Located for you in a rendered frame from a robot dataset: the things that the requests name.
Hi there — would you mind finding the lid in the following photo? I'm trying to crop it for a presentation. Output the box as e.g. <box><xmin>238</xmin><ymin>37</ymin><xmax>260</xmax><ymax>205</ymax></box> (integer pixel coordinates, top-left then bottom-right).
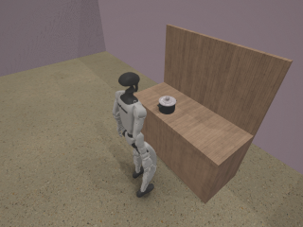
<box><xmin>158</xmin><ymin>96</ymin><xmax>176</xmax><ymax>107</ymax></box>

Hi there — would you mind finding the robot right hand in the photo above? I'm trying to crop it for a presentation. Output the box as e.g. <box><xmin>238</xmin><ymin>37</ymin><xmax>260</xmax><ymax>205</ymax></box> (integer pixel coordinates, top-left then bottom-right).
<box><xmin>142</xmin><ymin>157</ymin><xmax>153</xmax><ymax>173</ymax></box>

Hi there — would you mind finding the pot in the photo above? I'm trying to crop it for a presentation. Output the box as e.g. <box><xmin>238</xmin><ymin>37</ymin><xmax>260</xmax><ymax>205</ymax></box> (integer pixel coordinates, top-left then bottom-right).
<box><xmin>157</xmin><ymin>100</ymin><xmax>177</xmax><ymax>114</ymax></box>

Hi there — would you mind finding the left robot upper arm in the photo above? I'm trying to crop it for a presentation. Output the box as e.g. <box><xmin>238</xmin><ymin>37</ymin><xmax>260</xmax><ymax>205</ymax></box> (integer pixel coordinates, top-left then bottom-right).
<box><xmin>112</xmin><ymin>90</ymin><xmax>125</xmax><ymax>117</ymax></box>

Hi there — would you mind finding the right robot upper arm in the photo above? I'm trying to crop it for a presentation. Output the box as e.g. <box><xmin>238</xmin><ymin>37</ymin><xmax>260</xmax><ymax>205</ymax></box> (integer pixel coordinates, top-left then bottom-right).
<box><xmin>133</xmin><ymin>104</ymin><xmax>147</xmax><ymax>141</ymax></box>

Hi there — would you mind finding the robot left foot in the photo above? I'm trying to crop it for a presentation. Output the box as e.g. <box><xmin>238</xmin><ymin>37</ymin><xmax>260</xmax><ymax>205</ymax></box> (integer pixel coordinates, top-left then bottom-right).
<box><xmin>133</xmin><ymin>166</ymin><xmax>144</xmax><ymax>179</ymax></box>

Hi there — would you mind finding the right robot shin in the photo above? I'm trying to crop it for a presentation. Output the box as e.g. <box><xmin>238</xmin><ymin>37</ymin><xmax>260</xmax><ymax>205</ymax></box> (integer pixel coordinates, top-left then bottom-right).
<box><xmin>140</xmin><ymin>166</ymin><xmax>157</xmax><ymax>192</ymax></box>

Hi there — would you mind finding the left robot forearm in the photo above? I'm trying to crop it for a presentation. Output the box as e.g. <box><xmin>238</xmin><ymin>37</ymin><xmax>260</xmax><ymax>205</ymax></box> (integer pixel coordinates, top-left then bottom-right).
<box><xmin>113</xmin><ymin>114</ymin><xmax>123</xmax><ymax>128</ymax></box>

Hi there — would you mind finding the table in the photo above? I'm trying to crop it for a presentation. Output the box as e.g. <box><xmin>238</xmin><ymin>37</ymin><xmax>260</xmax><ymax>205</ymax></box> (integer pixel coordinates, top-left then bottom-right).
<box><xmin>134</xmin><ymin>24</ymin><xmax>293</xmax><ymax>204</ymax></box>

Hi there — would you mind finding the robot left hand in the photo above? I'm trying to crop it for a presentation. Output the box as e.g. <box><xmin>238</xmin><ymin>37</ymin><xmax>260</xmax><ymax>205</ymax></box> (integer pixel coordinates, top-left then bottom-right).
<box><xmin>116</xmin><ymin>126</ymin><xmax>126</xmax><ymax>137</ymax></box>

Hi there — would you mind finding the right robot forearm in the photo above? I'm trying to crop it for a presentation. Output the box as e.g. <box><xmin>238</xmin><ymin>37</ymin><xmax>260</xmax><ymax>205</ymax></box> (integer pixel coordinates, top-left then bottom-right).
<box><xmin>134</xmin><ymin>133</ymin><xmax>149</xmax><ymax>161</ymax></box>

